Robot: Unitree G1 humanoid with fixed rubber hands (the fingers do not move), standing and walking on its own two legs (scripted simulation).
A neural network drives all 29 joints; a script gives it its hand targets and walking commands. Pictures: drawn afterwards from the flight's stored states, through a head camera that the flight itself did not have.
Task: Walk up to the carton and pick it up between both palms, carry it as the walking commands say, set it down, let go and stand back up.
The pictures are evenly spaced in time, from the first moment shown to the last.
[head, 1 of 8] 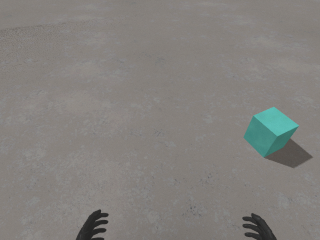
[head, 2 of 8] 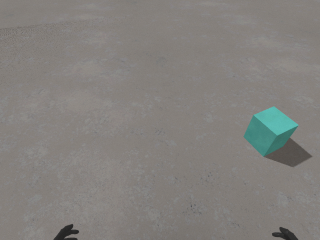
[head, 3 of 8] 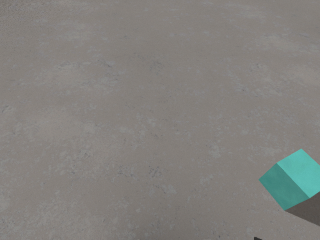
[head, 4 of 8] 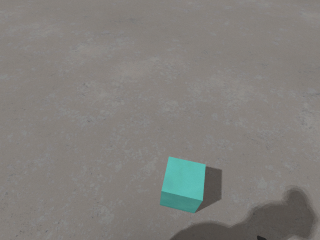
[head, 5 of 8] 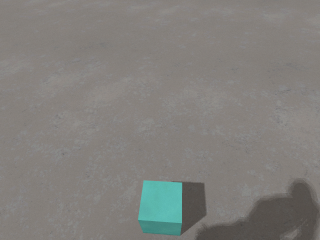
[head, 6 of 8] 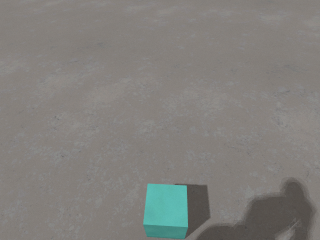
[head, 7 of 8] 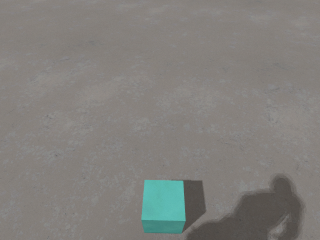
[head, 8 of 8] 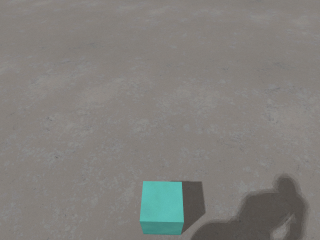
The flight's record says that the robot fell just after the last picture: no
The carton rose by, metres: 0.00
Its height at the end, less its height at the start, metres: +0.00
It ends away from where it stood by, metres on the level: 0.00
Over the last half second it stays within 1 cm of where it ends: yes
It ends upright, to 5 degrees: yes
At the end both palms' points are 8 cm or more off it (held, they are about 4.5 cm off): yes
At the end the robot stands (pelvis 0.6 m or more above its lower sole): yes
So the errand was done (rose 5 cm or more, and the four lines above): no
